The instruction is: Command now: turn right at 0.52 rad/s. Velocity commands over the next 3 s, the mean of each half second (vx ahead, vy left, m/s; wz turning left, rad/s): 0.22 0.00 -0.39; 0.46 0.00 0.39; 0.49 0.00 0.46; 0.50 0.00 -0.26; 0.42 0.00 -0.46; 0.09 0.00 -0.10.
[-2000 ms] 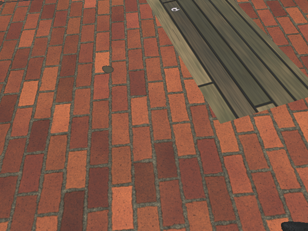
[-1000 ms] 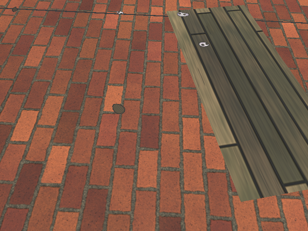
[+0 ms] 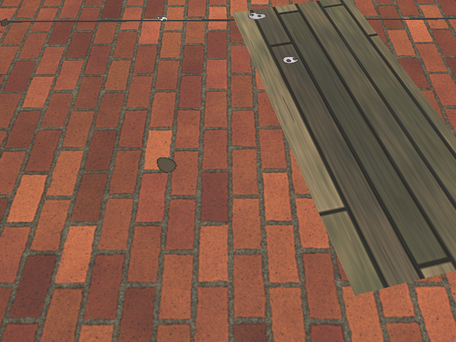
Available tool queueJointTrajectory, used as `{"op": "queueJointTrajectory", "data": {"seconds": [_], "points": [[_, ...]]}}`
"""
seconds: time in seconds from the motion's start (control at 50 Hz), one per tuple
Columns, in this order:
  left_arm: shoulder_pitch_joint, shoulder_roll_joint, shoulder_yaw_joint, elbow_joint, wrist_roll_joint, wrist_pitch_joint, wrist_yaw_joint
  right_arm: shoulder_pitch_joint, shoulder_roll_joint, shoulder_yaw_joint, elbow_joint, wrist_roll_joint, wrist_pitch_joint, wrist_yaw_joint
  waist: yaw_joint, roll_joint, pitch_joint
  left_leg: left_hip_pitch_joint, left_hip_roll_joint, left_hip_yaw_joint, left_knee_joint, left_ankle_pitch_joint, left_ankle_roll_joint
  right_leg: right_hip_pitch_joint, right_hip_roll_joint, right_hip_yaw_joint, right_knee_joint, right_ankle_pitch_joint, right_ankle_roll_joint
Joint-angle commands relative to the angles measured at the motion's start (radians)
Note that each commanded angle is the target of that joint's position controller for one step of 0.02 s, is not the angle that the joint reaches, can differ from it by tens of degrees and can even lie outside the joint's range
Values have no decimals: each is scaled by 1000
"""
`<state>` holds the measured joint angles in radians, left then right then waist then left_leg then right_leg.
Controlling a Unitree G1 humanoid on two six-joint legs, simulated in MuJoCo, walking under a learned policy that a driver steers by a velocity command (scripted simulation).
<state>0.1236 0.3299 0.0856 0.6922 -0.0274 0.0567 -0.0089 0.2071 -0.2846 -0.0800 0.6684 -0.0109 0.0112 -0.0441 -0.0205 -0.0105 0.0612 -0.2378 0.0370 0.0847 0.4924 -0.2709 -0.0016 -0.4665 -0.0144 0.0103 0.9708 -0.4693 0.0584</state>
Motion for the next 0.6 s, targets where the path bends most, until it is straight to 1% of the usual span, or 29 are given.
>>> {"op": "queueJointTrajectory", "data": {"seconds": [0.02, 0.04, 0.06, 0.08, 0.1, 0.12, 0.14, 0.16, 0.18, 0.2, 0.22, 0.24, 0.28, 0.32, 0.36, 0.38, 0.42, 0.48, 0.54, 0.58, 0.6], "points": [[-32, 52, 6, -102, -4, -8, -20, -46, -188, -55, -72, 10, -1, -2, -7, 177, -129, 111, 234, -126, -104, 474, 198, 48, -16, -48, -158, 47, 1], [-17, 65, 12, -104, -4, -6, -24, -38, -192, -56, -67, 18, 1, 1, -4, 180, -143, 120, 245, -120, -82, 457, 190, 81, -5, -68, -225, 84, -9], [16, 68, 17, -99, -1, -3, -27, -46, -193, -56, -66, 30, 1, 4, 16, 172, -151, 108, 246, -102, -46, 423, 171, 137, 12, -93, -324, 160, -26], [61, 73, 25, -86, 3, -1, -24, -42, -181, -53, -60, 40, -1, 7, 36, 156, -157, 70, 231, -70, 11, 352, 134, 221, 41, -111, -431, 243, -52], [113, 103, 40, -73, 6, 0, -11, 22, -145, -45, -35, 33, -5, 14, 39, 71, -167, -36, 191, -6, 120, 147, 70, 354, 44, -56, -517, 319, -89], [174, 218, 68, -81, 2, -6, 7, 18, -72, -22, -59, -14, -6, 20, 37, -210, -148, -340, 72, 88, 444, -295, -33, 519, -195, 320, -589, 468, -197], [208, 278, 72, -99, 34, -39, -5, -82, -80, -17, -127, -11, -20, 16, 88, -269, -190, -535, -45, -85, 645, -437, -52, 490, -367, 672, -674, 260, -418], [211, 219, 56, -95, 37, -67, -13, -138, -126, -29, -134, 19, -34, 19, 114, -161, -161, -589, -9, -167, 701, -363, -34, 483, -346, 668, -739, -14, -423], [184, 168, 38, -85, 26, -83, -10, -153, -154, -39, -131, 31, -44, 24, 90, -140, -89, -610, 15, -174, 668, -256, -7, 439, -305, 609, -764, -181, -367], [147, 145, 28, -88, 16, -86, -1, -142, -161, -46, -107, 22, -52, 20, 68, -101, -54, -598, 33, -170, 633, -170, -3, 408, -268, 558, -764, -190, -320], [122, 129, 19, -91, 12, -85, 8, -132, -159, -47, -99, 9, -59, 20, 53, -111, -39, -568, 39, -173, 579, -93, -10, 380, -233, 507, -774, -144, -300], [122, 123, 14, -95, 18, -85, 16, -127, -145, -45, -93, 5, -67, 25, 45, -123, -42, -522, 31, -165, 553, -27, -17, 357, -200, 468, -787, -97, -288], [143, 112, 10, -90, 27, -94, 26, -113, -118, -38, -70, 7, -83, 36, 41, -103, -63, -487, 13, -145, 478, 82, -30, 370, -171, 399, -792, 37, -280], [169, 105, 8, -73, 23, -105, 29, -125, -93, -27, -56, 7, -91, 41, 53, -98, -64, -451, 5, -133, 352, 154, -45, 377, -152, 335, -790, 139, -269], [189, 110, 8, -55, 21, -111, 28, -150, -73, -14, -49, 14, -94, 48, 73, -120, -57, -413, 5, -120, 241, 205, -57, 379, -149, 287, -795, 182, -259], [200, 118, 9, -46, 20, -114, 26, -170, -72, -10, -52, 19, -94, 52, 86, -126, -47, -404, 8, -117, 202, 220, -60, 379, -156, 278, -798, 189, -260], [228, 133, 11, -27, 18, -118, 21, -209, -76, -4, -62, 29, -96, 59, 111, -118, -23, -407, 17, -114, 149, 231, -54, 389, -184, 276, -804, 188, -268], [261, 140, 12, 1, 19, -120, 15, -247, -82, 4, -80, 38, -100, 72, 134, -95, 16, -445, 26, -111, 109, 213, -24, 438, -222, 262, -809, 206, -278], [282, 142, 14, 25, 18, -117, 11, -271, -80, 14, -99, 41, -106, 90, 141, -81, 40, -466, 23, -97, 84, 164, 17, 496, -243, 219, -794, 297, -274], [281, 154, 19, 34, 13, -112, 11, -266, -82, 18, -107, 42, -109, 102, 130, -84, 33, -432, 7, -77, 72, 126, 48, 521, -252, 186, -769, 410, -261], [270, 163, 22, 33, 13, -110, 13, -245, -88, 16, -106, 41, -109, 105, 112, -88, 16, -380, -11, -61, 63, 108, 65, 521, -249, 161, -740, 524, -250]]}}
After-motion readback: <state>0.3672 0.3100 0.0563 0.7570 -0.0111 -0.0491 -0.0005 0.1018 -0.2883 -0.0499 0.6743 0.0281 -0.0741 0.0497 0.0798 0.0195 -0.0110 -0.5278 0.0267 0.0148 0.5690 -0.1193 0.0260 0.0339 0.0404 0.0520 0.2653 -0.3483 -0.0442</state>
